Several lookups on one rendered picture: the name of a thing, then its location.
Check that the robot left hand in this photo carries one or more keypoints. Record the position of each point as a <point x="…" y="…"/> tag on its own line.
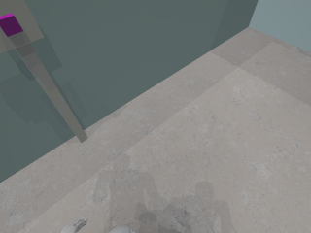
<point x="75" y="225"/>

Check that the panel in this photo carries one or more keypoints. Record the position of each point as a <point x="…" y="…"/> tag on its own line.
<point x="21" y="42"/>

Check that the button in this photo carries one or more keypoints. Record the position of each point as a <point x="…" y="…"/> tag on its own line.
<point x="9" y="24"/>

